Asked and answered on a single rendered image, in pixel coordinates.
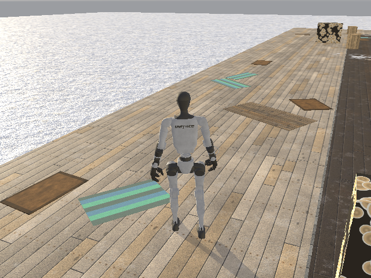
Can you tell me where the robot right thigh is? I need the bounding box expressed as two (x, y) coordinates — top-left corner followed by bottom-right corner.
(194, 161), (205, 200)

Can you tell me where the right robot hand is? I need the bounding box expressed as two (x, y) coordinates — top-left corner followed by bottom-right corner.
(205, 159), (217, 171)

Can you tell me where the right robot forearm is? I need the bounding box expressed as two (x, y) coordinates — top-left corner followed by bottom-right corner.
(206, 139), (216, 161)

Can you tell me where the left robot hand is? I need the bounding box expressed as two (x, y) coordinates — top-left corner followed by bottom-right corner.
(150, 167), (163, 182)

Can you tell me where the left robot foot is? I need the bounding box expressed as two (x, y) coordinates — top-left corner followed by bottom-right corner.
(172, 218), (180, 231)

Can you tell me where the robot right upper arm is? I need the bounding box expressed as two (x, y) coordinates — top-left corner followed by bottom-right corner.
(196, 116), (212, 147)

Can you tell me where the left robot forearm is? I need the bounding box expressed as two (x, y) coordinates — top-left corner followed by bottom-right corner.
(152, 141), (163, 168)

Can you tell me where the robot left upper arm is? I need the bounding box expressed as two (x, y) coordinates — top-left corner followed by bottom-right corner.
(157, 117), (172, 149)

